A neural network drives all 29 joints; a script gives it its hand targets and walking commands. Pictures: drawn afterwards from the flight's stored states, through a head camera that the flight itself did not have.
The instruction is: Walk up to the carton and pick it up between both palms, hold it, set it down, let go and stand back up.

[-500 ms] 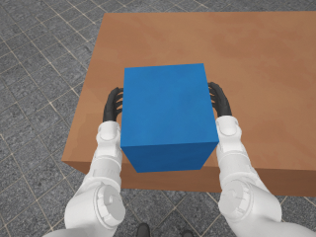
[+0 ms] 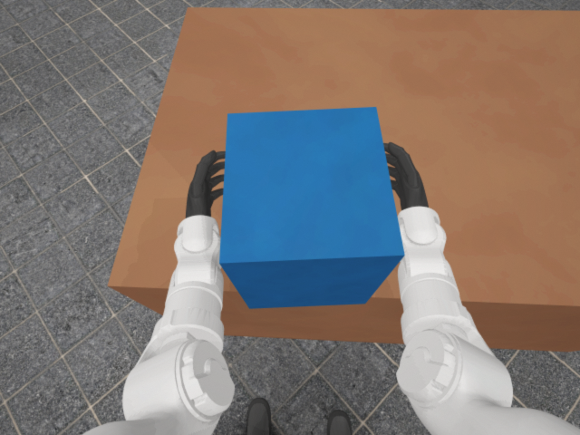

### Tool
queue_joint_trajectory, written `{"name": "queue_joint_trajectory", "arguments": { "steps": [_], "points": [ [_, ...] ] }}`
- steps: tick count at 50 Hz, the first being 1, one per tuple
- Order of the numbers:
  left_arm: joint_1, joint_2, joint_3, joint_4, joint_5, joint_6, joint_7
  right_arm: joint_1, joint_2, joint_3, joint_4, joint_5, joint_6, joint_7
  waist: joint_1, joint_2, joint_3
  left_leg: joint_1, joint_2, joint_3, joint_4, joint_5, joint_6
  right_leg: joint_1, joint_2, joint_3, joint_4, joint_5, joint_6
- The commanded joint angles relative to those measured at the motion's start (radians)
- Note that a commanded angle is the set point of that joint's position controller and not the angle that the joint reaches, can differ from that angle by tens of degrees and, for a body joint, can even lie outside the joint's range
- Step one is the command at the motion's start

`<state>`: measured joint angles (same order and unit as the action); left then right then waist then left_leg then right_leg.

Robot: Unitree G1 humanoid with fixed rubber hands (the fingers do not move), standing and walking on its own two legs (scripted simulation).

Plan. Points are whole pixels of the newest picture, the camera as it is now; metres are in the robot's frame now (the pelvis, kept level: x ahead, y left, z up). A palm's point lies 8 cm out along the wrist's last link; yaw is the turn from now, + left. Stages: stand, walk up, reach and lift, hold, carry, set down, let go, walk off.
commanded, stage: set down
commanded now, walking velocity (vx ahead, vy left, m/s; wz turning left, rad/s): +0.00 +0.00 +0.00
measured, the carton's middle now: (304, 220) +0.41 -0.01 -0.04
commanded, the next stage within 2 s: none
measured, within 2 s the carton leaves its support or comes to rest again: neither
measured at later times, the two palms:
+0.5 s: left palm (204, 210) +0.42 +0.13 -0.01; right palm (406, 199) +0.42 -0.16 +0.00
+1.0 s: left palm (178, 207) +0.42 +0.17 +0.00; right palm (445, 187) +0.42 -0.21 +0.01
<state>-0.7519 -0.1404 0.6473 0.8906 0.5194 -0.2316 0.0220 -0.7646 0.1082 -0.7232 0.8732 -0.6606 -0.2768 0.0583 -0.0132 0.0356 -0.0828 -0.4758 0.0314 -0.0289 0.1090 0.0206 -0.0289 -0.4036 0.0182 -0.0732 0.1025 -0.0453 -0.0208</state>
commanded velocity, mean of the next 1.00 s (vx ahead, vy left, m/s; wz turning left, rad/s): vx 0.00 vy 0.00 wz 0.00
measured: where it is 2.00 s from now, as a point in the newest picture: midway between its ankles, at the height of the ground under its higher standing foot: outside the picture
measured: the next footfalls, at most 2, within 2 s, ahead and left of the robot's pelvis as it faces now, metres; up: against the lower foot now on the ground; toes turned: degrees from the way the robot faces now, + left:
none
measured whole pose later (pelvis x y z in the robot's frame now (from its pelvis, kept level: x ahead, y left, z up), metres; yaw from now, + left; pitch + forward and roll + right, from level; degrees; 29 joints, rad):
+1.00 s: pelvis -0.02 +0.02 -0.02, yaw -6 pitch +29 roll -1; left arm -0.87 0.14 0.09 1.32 -0.18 -0.38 0.14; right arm -0.98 -0.31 0.05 1.41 0.27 -0.31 -0.01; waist 0.08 0.03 -0.29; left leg -0.80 0.06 0.05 0.38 -0.09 -0.01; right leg -0.74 0.04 0.02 0.32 -0.09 0.00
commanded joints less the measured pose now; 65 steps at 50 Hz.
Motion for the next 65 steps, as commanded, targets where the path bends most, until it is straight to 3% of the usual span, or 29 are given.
{"name": "queue_joint_trajectory", "arguments": {
  "steps": [1,13,18,21,24,28,34,41,46,51,55,65],
  "points": [
    [-0.342,-0.312,-0.174,-0.022,0.029,-0.058,-0.039,-0.35,0.351,0.187,-0.005,-0.022,-0.056,0.037,0.002,-0.04,-0.478,0.274,-0.043,0.02,0.06,0.151,0.0,0.254,0.015,-0.026,0.084,0.339,0.062],
    [-0.303,-0.279,-0.164,-0.019,0.028,-0.074,-0.031,-0.328,0.301,0.197,0.011,0.014,-0.068,0.027,0.006,-0.031,-0.474,0.255,-0.048,0.019,0.075,0.188,-0.002,0.237,0.016,-0.016,0.104,0.4,0.059],
    [-0.287,-0.141,-0.146,-0.016,-0.01,-0.087,0.006,-0.33,0.151,0.186,0.019,0.072,-0.068,0.003,0.018,-0.029,-0.532,0.267,-0.048,0.03,0.086,0.197,-0.004,0.198,0.023,-0.004,0.115,0.393,0.053],
    [-0.311,0.02,-0.171,0.004,-0.098,-0.111,0.056,-0.37,-0.011,0.224,0.047,0.182,-0.065,-0.037,0.031,-0.024,-0.625,0.25,-0.047,0.046,0.107,0.21,0.002,0.159,0.028,0.02,0.143,0.41,0.046],
    [-0.369,0.156,-0.244,0.076,-0.242,-0.14,0.106,-0.438,-0.14,0.339,0.108,0.357,-0.059,-0.086,0.046,-0.019,-0.737,0.189,-0.041,0.067,0.145,0.209,0.016,0.149,0.026,0.054,0.196,0.451,0.043],
    [-0.446,0.246,-0.287,0.173,-0.365,-0.169,0.123,-0.513,-0.22,0.461,0.183,0.521,-0.063,-0.116,0.07,-0.049,-0.839,0.073,-0.04,0.084,0.185,0.182,0.038,0.199,0.02,0.082,0.263,0.496,0.057],
    [-0.492,0.321,-0.36,0.27,-0.485,-0.202,0.132,-0.573,-0.352,0.585,0.27,0.682,-0.087,-0.133,0.07,-0.075,-0.917,0.149,-0.032,0.08,0.283,0.286,0.011,0.092,0.037,0.078,0.282,0.498,0.069],
    [-0.491,0.355,-0.457,0.33,-0.588,-0.201,0.122,-0.6,-0.467,0.692,0.363,0.822,-0.095,-0.117,0.065,-0.071,-0.87,0.273,-0.019,0.061,0.351,0.342,-0.03,-0.089,0.051,0.064,0.246,0.367,0.065],
    [-0.528,0.388,-0.547,0.297,-0.68,-0.201,0.118,-0.637,-0.545,0.756,0.371,0.92,-0.093,-0.082,0.07,-0.048,-0.886,0.356,-0.007,0.051,0.381,0.349,-0.049,-0.197,0.053,0.055,0.23,0.261,0.061],
    [-0.568,0.426,-0.615,0.226,-0.755,-0.182,0.116,-0.676,-0.605,0.806,0.35,0.996,-0.071,-0.037,0.086,-0.042,-0.917,0.396,-0.001,0.046,0.397,0.34,-0.053,-0.257,0.053,0.049,0.236,0.194,0.065],
    [-0.569,0.444,-0.638,0.235,-0.791,-0.15,0.106,-0.689,-0.618,0.848,0.371,1.04,-0.036,-0.009,0.098,-0.072,-0.874,0.335,-0.002,0.046,0.396,0.275,-0.04,-0.241,0.044,0.056,0.257,0.151,0.075],
    [-0.61,0.513,-0.603,0.197,-0.802,-0.067,0.079,-0.745,-0.636,0.901,0.312,1.078,0.035,-0.005,0.112,-0.154,-0.886,0.156,-0.024,0.063,0.363,0.205,0.007,0.014,0.025,0.086,0.325,0.306,0.12]
  ]
}}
